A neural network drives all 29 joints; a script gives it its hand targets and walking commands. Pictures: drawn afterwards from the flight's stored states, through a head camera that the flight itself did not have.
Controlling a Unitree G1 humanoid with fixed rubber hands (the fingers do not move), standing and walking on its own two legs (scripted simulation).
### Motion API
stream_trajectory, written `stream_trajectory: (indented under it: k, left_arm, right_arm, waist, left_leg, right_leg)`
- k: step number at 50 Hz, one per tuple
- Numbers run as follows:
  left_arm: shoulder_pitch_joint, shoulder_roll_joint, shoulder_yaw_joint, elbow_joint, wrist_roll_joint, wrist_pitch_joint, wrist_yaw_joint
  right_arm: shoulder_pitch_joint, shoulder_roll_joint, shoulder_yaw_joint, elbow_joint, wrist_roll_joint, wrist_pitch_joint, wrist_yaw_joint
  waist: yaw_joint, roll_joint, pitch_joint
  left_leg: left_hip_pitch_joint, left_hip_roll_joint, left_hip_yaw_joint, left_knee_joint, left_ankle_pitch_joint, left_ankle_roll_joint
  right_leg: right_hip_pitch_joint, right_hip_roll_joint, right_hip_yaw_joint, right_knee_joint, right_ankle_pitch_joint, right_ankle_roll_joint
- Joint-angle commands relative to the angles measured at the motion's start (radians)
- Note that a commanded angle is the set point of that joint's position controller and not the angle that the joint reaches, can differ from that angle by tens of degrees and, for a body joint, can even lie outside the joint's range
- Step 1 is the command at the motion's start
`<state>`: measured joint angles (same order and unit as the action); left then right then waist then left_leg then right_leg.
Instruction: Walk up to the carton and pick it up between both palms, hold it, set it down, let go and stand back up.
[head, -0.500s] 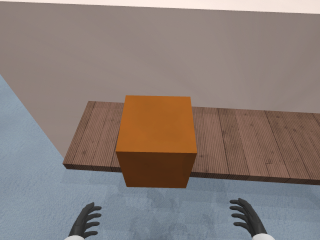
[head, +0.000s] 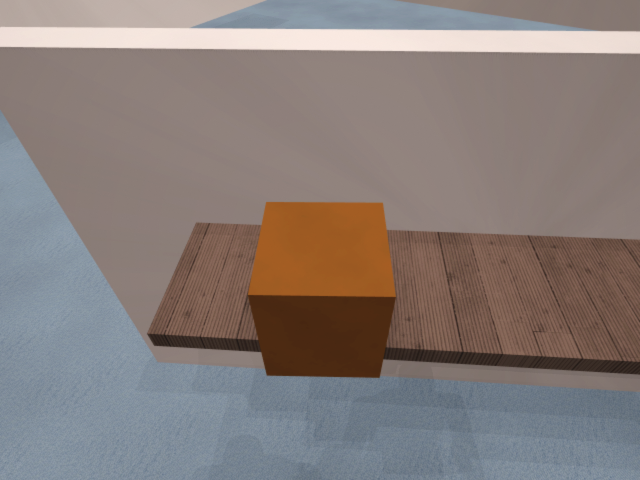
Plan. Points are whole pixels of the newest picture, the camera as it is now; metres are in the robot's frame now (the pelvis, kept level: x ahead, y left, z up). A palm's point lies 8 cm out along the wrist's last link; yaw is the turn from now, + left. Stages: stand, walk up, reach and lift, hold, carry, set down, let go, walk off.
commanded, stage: stand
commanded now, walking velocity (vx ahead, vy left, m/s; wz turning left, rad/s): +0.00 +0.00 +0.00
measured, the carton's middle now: (323, 291) +0.39 +0.02 +0.00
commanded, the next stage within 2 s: none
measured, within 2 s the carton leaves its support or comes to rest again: neither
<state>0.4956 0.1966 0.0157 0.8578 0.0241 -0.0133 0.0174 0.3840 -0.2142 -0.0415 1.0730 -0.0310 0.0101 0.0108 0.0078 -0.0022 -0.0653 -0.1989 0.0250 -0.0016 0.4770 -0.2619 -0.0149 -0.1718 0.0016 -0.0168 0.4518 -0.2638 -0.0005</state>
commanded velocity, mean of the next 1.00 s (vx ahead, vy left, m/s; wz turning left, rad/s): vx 0.00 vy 0.00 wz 0.00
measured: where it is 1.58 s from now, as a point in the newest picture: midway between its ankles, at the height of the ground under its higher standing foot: outside the picture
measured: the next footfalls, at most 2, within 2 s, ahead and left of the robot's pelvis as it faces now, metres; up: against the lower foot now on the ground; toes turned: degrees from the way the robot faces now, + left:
none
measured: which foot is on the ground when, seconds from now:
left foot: down 0.00-1.00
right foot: down 0.00-1.00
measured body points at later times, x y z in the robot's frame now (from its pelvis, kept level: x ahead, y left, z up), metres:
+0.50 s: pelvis -0.03 +0.01 +0.00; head -0.07 +0.01 +0.45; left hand -0.10 +0.21 -0.16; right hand -0.09 -0.18 -0.17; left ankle +0.00 +0.13 -0.74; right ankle -0.01 -0.12 -0.74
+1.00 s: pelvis -0.05 +0.01 +0.00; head -0.07 +0.01 +0.45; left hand -0.11 +0.20 -0.16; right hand -0.11 -0.19 -0.17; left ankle +0.00 +0.13 -0.74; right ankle -0.01 -0.12 -0.74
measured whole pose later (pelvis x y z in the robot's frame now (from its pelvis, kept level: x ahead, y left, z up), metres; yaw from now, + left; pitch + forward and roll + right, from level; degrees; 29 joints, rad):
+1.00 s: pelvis -0.05 +0.01 +0.00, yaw -1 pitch +0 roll +0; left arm 0.44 0.08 -0.01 1.13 0.02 0.00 0.03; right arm 0.42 -0.10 -0.01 1.15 -0.02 0.01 -0.03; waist 0.00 0.01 -0.06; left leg -0.29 0.01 0.02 0.47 -0.18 0.00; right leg -0.28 -0.01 0.01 0.47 -0.19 0.01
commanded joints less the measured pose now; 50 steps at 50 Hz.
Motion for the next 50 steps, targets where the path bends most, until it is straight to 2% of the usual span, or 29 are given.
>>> stream_trajectory:
  k: [1, 10, 20, 37, 50]
  left_arm:
    - [0.044, 0.092, 0.022, -0.014, -0.002, -0.023, 0.011]
    - [0.08, 0.036, -0.003, 0.126, -0.006, -0.01, 0.019]
    - [0.09, -0.012, -0.018, 0.214, -0.009, -0.006, 0.024]
    - [0.065, -0.03, -0.013, 0.26, -0.007, 0.001, 0.024]
    - [0.044, -0.033, -0.008, 0.265, -0.008, 0.005, 0.019]
  right_arm:
    - [0.034, -0.086, -0.012, -0.013, 0.004, -0.018, -0.012]
    - [0.095, -0.041, 0.005, 0.055, 0.01, -0.009, -0.025]
    - [0.116, 0.002, 0.011, 0.082, 0.014, -0.004, -0.033]
    - [0.123, 0.038, 0.02, 0.078, 0.014, -0.002, -0.039]
    - [0.129, 0.038, 0.024, 0.066, 0.015, -0.008, -0.041]
  waist:
    - [-0.001, 0.007, 0.155]
    - [-0.002, 0.016, 0.216]
    - [-0.005, 0.01, 0.236]
    - [-0.011, -0.006, 0.212]
    - [-0.007, 0.001, 0.2]
  left_leg:
    - [-0.057, 0.052, -0.078, -0.124, 0.033, 0.03]
    - [-0.112, 0.053, -0.091, -0.169, -0.071, 0.034]
    - [-0.144, 0.055, -0.099, -0.187, -0.13, 0.038]
    - [-0.142, 0.044, -0.079, -0.158, -0.139, 0.036]
    - [-0.161, 0.048, -0.083, -0.162, -0.153, 0.033]
  right_leg:
    - [-0.068, -0.083, 0.101, -0.129, 0.045, -0.022]
    - [-0.095, -0.071, 0.087, -0.116, -0.002, -0.016]
    - [-0.134, -0.062, 0.086, -0.103, -0.034, -0.008]
    - [-0.194, -0.064, 0.114, -0.128, -0.116, -0.009]
    - [-0.195, -0.062, 0.116, -0.123, -0.12, -0.012]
